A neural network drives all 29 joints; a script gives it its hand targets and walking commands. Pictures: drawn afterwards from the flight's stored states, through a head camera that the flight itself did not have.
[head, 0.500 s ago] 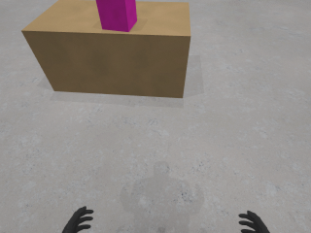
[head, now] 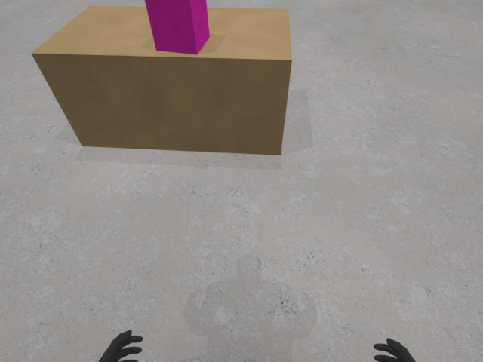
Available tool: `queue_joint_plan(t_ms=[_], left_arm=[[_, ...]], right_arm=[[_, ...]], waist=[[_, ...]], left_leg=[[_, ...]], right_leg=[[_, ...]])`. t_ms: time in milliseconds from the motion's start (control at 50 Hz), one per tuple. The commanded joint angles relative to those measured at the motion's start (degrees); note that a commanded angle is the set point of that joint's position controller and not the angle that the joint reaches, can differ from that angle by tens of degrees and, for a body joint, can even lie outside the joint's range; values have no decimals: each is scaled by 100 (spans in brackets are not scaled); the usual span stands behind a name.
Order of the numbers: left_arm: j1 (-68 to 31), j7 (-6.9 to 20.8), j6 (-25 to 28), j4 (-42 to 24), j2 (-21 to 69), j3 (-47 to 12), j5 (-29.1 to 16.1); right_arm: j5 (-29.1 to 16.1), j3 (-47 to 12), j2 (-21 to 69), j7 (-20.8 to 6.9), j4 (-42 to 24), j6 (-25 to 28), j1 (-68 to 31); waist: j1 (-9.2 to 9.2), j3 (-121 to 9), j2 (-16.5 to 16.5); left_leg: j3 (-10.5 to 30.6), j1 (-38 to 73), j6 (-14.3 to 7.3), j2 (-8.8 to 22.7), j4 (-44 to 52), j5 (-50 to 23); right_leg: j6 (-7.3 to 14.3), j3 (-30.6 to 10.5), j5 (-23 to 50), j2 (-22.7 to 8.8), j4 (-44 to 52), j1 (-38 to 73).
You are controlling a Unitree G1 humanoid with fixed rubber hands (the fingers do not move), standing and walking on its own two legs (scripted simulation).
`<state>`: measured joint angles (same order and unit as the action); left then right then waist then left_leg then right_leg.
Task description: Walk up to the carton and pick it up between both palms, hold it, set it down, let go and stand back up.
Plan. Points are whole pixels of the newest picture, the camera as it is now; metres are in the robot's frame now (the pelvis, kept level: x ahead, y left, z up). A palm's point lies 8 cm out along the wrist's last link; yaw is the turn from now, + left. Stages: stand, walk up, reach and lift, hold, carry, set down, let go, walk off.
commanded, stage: stand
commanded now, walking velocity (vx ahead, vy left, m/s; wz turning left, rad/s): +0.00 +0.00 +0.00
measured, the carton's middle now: (179, 17) +1.56 +0.37 -0.04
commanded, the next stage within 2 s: walk up in 0.50 s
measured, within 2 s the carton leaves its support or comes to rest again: neither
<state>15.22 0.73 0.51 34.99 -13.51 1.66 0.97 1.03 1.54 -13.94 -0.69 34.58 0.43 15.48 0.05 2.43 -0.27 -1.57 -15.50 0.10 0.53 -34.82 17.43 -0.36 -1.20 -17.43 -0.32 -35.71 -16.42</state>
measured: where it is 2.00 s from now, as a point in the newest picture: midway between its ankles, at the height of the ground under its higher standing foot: (224, 306)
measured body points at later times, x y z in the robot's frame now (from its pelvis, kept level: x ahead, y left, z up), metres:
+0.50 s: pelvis +0.00 +0.00 +0.00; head +0.00 +0.00 +0.45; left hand +0.13 +0.25 -0.10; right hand +0.12 -0.25 -0.10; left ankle +0.01 +0.12 -0.73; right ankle +0.02 -0.12 -0.73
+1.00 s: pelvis +0.05 +0.06 +0.00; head +0.04 +0.07 +0.44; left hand +0.08 +0.36 -0.12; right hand +0.17 -0.21 -0.09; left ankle +0.11 +0.20 -0.72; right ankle +0.02 -0.12 -0.72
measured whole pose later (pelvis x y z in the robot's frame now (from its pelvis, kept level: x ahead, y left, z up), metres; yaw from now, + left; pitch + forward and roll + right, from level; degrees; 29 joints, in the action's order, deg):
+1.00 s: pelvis +0.05 +0.06 +0.00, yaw +4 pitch -2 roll -1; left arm 22.1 0.9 2.2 43.0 -18.8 4.6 3.8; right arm 1.7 5.1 -17.4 -4.5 33.9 2.0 23.3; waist 2.4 -0.1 -1.0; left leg -1.4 -23.4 -0.7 4.0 -41.1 19.6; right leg 2.0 1.9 -25.0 -6.8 -36.0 -10.2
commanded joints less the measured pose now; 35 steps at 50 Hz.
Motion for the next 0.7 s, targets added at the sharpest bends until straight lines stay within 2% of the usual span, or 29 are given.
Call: queue_joint_plan(t_ms=[0, 660, 680], left_arm=[[-115, -29, 127, -556, -709, 203, -4], [5, -46, 103, -438, -766, 169, -18], [395, 40, 159, -413, -916, 420, 280]], right_arm=[[-5, 208, -666, 30, -535, 134, -107], [-26, 154, -758, 48, -402, 108, 35], [136, 353, -876, -90, -281, 132, 618]], waist=[[1, -271, -14], [-4, -249, -26], [-20, -1005, -38]], left_leg=[[526, -5, -195, 431, 668, -318], [449, 56, -213, 498, 769, -323], [647, -84, -451, 319, 370, 2537]], right_leg=[[223, -479, 426, -405, 732, -28], [217, -597, 595, -380, 757, -42], [487, -545, -2478, -368, 552, 491]])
